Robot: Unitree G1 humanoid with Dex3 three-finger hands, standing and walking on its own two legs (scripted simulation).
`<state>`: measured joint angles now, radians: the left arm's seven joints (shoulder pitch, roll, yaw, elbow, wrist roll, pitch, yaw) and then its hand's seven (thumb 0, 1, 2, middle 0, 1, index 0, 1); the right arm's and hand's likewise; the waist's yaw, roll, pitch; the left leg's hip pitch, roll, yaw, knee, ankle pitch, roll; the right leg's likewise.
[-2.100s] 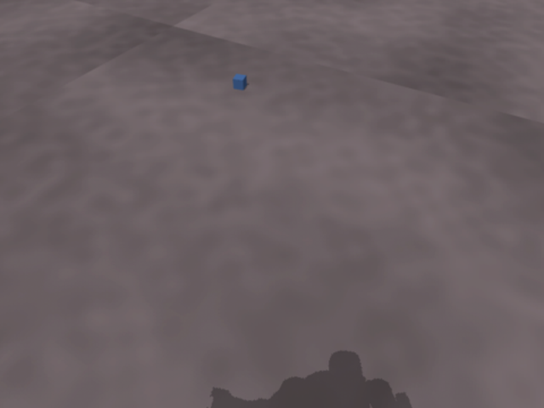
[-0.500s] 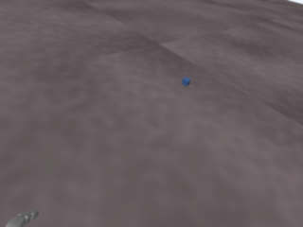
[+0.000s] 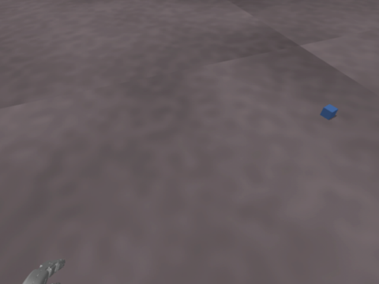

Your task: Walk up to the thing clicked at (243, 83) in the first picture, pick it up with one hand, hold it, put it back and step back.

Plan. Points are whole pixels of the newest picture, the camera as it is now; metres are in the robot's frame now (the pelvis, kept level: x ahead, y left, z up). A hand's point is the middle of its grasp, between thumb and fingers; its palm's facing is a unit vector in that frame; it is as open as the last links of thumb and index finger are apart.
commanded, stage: walk up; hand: left
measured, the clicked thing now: (328, 111) +1.52 -0.93 -0.71
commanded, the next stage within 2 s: none
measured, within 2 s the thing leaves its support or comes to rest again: neither
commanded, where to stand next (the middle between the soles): +1.34 -1.36 m, yaw +37 degrees
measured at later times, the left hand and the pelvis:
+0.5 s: hand (159, 230) +0.29 +0.12 -0.16, palm faces +0.09 -0.97 -0.24, open 7.4 cm; pelvis +0.26 -0.14 +0.00, yaw +10 degrees
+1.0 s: hand (223, 164) +0.48 -0.05 -0.10, palm faces +0.32 -0.86 -0.39, open 7.4 cm; pelvis +0.50 -0.35 +0.02, yaw +19 degrees
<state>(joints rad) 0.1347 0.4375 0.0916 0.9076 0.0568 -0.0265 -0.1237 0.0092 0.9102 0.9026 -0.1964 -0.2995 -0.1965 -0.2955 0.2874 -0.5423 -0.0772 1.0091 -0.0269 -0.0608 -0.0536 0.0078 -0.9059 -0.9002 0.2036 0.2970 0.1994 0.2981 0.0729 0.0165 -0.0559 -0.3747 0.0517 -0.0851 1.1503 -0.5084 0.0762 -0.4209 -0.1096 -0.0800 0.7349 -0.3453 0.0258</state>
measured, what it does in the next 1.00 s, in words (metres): walks ahead, turning left: left foot, then right foot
